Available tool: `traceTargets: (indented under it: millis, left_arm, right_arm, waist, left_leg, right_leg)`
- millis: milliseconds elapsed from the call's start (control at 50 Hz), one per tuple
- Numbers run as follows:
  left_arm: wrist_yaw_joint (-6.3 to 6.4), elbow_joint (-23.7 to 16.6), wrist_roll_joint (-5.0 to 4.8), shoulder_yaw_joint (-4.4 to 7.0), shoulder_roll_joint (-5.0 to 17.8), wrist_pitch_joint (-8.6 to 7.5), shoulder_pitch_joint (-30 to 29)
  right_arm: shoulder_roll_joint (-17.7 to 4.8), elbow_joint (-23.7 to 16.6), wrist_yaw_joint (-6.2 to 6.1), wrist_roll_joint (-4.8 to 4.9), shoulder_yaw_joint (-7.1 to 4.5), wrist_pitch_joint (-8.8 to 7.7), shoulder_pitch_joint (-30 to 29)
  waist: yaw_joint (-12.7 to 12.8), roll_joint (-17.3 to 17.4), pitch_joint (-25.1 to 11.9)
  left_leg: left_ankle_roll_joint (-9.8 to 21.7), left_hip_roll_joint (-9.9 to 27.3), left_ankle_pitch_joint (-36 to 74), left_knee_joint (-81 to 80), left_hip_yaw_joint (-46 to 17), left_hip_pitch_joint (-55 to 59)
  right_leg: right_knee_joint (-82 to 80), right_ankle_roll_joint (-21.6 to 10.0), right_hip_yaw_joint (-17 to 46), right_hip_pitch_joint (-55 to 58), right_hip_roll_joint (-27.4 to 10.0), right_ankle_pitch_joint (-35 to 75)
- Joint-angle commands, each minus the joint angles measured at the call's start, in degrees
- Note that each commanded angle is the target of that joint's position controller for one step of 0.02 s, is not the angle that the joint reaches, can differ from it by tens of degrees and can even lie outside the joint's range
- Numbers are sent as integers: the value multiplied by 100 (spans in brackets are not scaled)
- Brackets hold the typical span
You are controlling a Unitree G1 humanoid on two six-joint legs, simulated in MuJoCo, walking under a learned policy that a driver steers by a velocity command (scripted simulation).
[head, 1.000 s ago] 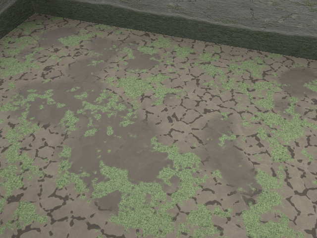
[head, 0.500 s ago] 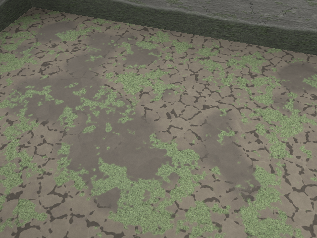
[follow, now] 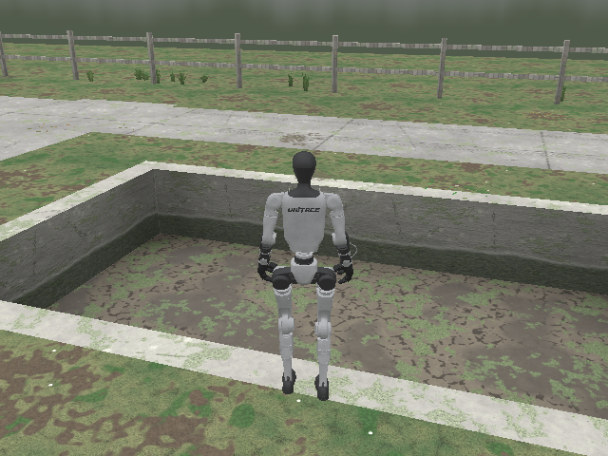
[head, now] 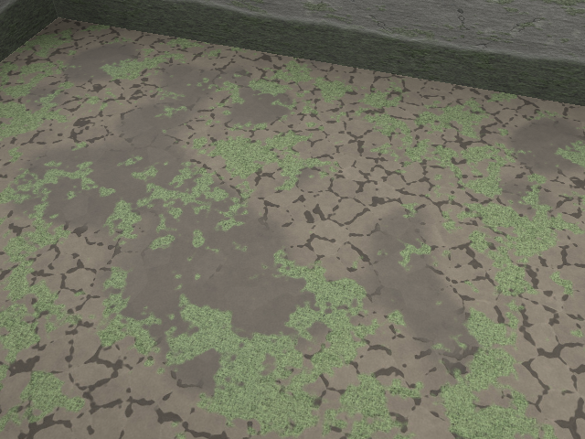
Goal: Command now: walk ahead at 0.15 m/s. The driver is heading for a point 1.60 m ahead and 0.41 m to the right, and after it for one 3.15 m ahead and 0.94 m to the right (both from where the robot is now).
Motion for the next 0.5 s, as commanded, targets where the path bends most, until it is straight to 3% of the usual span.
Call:
traceTargets:
  millis: [20,60,100,120,140,160,220,240,260,280,300,320,340,380,400,500]
  left_arm:
    - [11,-252,28,78,399,-76,-52]
    - [21,-214,17,102,461,-86,-27]
    - [33,-232,-51,119,452,-172,-57]
    - [45,-479,-31,123,447,-156,-425]
    - [42,-518,-16,151,507,-152,-345]
    - [46,-575,0,129,449,-136,-344]
    - [56,-714,41,138,419,-95,-330]
    - [50,-539,29,136,409,-88,51]
    - [42,-575,40,111,337,-65,-65]
    - [40,-608,13,113,325,-98,-151]
    - [47,-811,27,120,386,-74,-425]
    - [45,-832,42,169,501,-69,-374]
    - [38,-691,18,166,454,-116,-70]
    - [30,-738,82,127,346,-85,-174]
    - [33,-769,39,143,369,-128,-255]
    - [18,-829,49,154,355,-188,-298]
  right_arm:
    - [-467,-320,15,-22,-96,-75,-172]
    - [-504,-306,21,-14,-112,-81,-187]
    - [-535,-349,-15,61,-140,-90,-250]
    - [-425,-514,64,22,-139,-119,-570]
    - [-421,-527,90,-29,-141,-139,-438]
    - [-257,-617,113,-35,-100,-144,-466]
    - [-317,-745,100,-45,-121,-125,-517]
    - [-447,-581,23,-43,-124,-101,-124]
    - [-410,-647,-1,-31,-112,-69,-317]
    - [-445,-726,-34,15,-125,-43,-439]
    - [-425,-907,43,-14,-127,-54,-768]
    - [-410,-929,70,-80,-123,-73,-666]
    - [-399,-817,9,-56,-105,-74,-316]
    - [-376,-907,22,-77,-85,-81,-516]
    - [-432,-958,4,-4,-111,-70,-576]
    - [-444,-1097,12,-12,-108,-73,-632]
  waist:
    - [19,11,30]
    - [17,-13,117]
    - [-1,-50,87]
    - [-84,-137,337]
    - [-90,-149,-7]
    - [-111,-64,-108]
    - [-83,-49,-339]
    - [16,-84,-699]
    - [22,-78,-258]
    - [19,-52,-63]
    - [-41,-73,206]
    - [-47,-98,-15]
    - [9,-53,-416]
    - [23,48,-129]
    - [8,21,-63]
    - [-7,53,-134]
  left_leg:
    - [121,720,462,-596,-765,48]
    - [160,640,325,-459,-695,-17]
    - [203,591,186,-206,-636,-79]
    - [192,556,1080,150,-441,-243]
    - [194,531,1252,274,-377,-211]
    - [177,521,1589,296,-361,-118]
    - [196,519,2178,576,-301,14]
    - [239,497,1115,528,-404,112]
    - [241,482,945,547,-426,-94]
    - [249,511,898,583,-472,-217]
    - [220,515,1793,881,-282,-523]
    - [195,477,1945,933,-229,-577]
    - [220,461,1188,794,-381,-328]
    - [253,463,1169,816,-435,-395]
    - [265,505,1243,855,-480,-408]
    - [285,527,1402,970,-516,-528]
  right_leg:
    - [-456,-80,490,-62,-531,476]
    - [-332,-122,437,-110,-468,319]
    - [-114,-155,394,-174,-408,279]
    - [80,-184,495,-372,-523,1436]
    - [244,-228,509,-154,-567,1829]
    - [368,-216,477,-147,-594,2156]
    - [686,-153,377,-122,-483,2345]
    - [659,-180,237,116,-315,1116]
    - [675,-182,236,-163,-269,883]
    - [729,-165,230,-342,-241,827]
    - [863,-187,381,-443,-425,1911]
    - [994,-220,438,-270,-491,2329]
    - [1010,-207,290,-122,-338,1402]
    - [1042,-202,269,-337,-292,1145]
    - [1117,-175,247,-438,-252,1131]
    - [1330,-145,232,-447,-241,1259]
Next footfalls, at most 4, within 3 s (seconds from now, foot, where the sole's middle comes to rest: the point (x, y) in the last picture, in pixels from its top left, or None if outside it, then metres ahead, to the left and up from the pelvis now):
none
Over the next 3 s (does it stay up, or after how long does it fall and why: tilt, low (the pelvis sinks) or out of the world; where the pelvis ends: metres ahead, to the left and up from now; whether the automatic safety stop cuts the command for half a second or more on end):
stays up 0.00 0.00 0.00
